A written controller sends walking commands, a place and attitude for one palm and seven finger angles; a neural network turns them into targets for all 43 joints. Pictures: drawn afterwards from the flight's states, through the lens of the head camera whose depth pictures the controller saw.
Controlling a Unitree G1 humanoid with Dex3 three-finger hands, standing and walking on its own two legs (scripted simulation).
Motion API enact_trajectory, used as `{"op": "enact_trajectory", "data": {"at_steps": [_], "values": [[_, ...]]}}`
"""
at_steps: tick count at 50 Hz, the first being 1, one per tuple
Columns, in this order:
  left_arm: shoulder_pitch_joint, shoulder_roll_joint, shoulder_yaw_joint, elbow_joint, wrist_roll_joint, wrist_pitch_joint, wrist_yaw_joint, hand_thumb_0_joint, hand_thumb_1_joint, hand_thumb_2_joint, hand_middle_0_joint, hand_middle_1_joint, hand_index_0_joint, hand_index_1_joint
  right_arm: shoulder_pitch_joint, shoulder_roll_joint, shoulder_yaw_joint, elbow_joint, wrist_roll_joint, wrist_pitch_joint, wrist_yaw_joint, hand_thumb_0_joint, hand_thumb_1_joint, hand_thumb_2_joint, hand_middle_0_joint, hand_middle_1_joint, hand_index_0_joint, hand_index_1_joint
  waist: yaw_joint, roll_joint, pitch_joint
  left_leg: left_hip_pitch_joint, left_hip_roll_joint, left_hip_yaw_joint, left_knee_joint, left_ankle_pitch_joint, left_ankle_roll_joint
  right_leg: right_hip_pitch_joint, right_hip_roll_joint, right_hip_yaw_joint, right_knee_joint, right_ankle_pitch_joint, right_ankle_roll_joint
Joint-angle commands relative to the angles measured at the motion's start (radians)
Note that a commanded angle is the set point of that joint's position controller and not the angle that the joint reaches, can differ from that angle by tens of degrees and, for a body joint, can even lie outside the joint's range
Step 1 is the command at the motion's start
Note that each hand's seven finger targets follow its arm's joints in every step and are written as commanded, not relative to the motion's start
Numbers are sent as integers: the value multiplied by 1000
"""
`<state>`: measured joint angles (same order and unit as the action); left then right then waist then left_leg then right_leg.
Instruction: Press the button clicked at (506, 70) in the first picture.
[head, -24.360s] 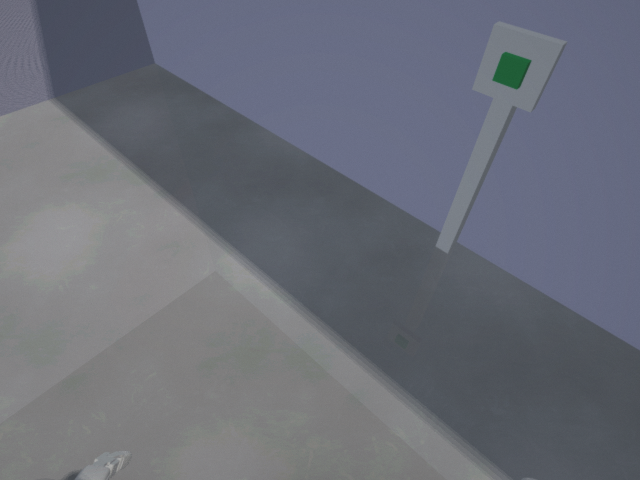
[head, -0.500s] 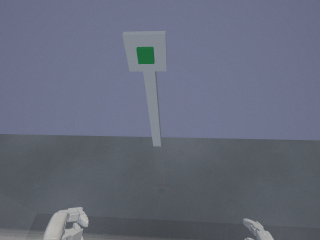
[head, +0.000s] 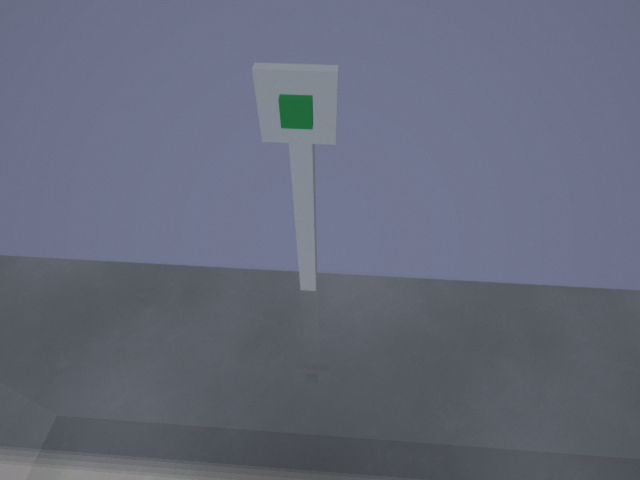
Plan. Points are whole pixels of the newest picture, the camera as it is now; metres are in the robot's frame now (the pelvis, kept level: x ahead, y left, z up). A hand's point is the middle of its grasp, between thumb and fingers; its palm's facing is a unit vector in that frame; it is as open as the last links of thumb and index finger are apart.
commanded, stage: let the arm hang, fingers relaxed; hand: left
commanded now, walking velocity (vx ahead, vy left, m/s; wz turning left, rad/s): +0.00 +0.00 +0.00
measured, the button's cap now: (296, 111) +0.84 +0.11 +0.01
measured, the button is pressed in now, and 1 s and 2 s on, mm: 0 0 0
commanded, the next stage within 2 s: stand and wait in 0.42 s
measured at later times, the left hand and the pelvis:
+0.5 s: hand out of the picture +0.06 +0.18 -0.17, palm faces +0.01 -0.98 -0.21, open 7.3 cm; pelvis +0.02 +0.00 +0.00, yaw +0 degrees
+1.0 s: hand out of the picture +0.08 +0.20 -0.16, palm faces +0.00 -0.96 -0.27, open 7.3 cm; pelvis +0.04 -0.01 +0.00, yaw +0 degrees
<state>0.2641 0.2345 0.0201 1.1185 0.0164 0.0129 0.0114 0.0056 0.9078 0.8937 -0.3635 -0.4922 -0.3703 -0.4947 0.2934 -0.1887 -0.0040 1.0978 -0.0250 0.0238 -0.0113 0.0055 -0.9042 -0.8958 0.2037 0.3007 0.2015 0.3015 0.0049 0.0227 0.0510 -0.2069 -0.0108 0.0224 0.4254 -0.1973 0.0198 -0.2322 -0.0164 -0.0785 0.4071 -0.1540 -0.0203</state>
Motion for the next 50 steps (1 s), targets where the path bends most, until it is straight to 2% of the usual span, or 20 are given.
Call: {"op": "enact_trajectory", "data": {"at_steps": [1,3,6,8,14,19,23,27,30,34,39,43,46,50], "values": [[-2,125,21,-30,-4,-21,11,0,900,900,-200,-300,-200,-300,36,-119,-22,-24,4,-26,-11,0,-900,-900,200,300,200,300,-2,-23,11,-70,100,-111,-134,-92,24,30,-97,119,-106,-167,-37],[-10,122,20,-25,-4,-20,13,0,900,900,-200,-300,-200,-300,38,-111,-21,-16,4,-25,-11,0,-900,-900,200,300,200,300,-4,-33,16,-67,101,-107,-132,-79,23,30,-98,114,-104,-162,-35],[-16,112,19,-20,-4,-19,14,0,900,900,-200,-300,-200,-300,29,-107,-20,-9,3,-27,-12,0,-900,-900,200,300,200,300,-1,2,27,-71,104,-115,-146,-79,20,31,-94,113,-95,-141,-32],[-19,109,20,-18,-4,-21,15,0,900,900,-200,-300,-200,-300,30,-101,-18,-6,4,-29,-12,0,-900,-900,200,300,200,300,-2,-13,11,-62,108,-113,-142,-37,20,51,-95,108,-87,-101,-30],[-27,92,18,-12,-4,-23,17,0,900,900,-200,-300,-200,-300,14,-92,-15,3,5,-34,-16,0,-900,-900,200,300,200,300,0,19,6,-43,112,-110,-143,23,12,69,-97,102,-80,-42,-25],[-35,92,20,-9,-4,-30,18,0,900,900,-200,-300,-200,-300,7,-98,-18,6,7,-39,-20,0,-900,-900,200,300,200,300,-6,-10,-33,11,116,-99,-125,114,11,89,-102,101,-79,39,-25],[-38,88,20,-8,-4,-32,20,0,900,900,-200,-300,-200,-300,-7,-100,-20,7,7,-37,-21,0,-900,-900,200,300,200,300,-9,-3,-18,23,116,-91,-125,112,8,79,-103,104,-89,43,-26],[-35,96,22,-7,-4,-36,19,0,900,900,-200,-300,-200,-300,-13,-110,-22,6,9,-36,-22,0,-900,-900,200,300,200,300,-9,-21,-17,36,116,-86,-122,113,7,82,-101,106,-100,51,-27],[-39,96,20,-4,-5,-35,19,0,900,900,-200,-300,-200,-300,-21,-113,-21,9,7,-34,-22,0,-900,-900,200,300,200,300,-11,-3,-13,38,115,-88,-127,94,6,79,-103,113,-109,28,-28],[-48,113,22,-3,-5,-39,18,0,900,900,-200,-300,-200,-300,-33,-128,-23,9,8,-36,-22,0,-900,-900,200,300,200,300,-12,-14,-27,56,118,-86,-124,117,6,91,-106,111,-110,66,-29],[-62,130,24,-4,-5,-39,16,0,900,900,-200,-300,-200,-300,-49,-146,-25,8,8,-35,-21,0,-900,-900,200,300,200,300,-11,-7,-22,56,119,-87,-131,108,5,96,-107,117,-119,56,-32],[-75,145,26,-4,-5,-40,15,0,900,900,-200,-300,-200,-300,-60,-161,-26,6,7,-35,-20,0,-900,-900,200,300,200,300,-12,-25,-20,61,122,-87,-134,107,5,97,-108,115,-126,52,-33],[-83,157,28,-8,-6,-43,14,0,900,900,-200,-300,-200,-300,-71,-177,-27,6,8,-38,-20,0,-900,-900,200,300,200,300,-10,-9,-51,76,123,-87,-132,130,3,119,-110,120,-122,93,-34],[-103,176,30,-12,-6,-46,14,0,900,900,-200,-300,-200,-300,-83,-194,-29,4,8,-38,-19,0,-900,-900,200,300,200,300,-11,-14,-50,79,126,-86,-137,140,1,128,-114,121,-124,120,-35]]}}
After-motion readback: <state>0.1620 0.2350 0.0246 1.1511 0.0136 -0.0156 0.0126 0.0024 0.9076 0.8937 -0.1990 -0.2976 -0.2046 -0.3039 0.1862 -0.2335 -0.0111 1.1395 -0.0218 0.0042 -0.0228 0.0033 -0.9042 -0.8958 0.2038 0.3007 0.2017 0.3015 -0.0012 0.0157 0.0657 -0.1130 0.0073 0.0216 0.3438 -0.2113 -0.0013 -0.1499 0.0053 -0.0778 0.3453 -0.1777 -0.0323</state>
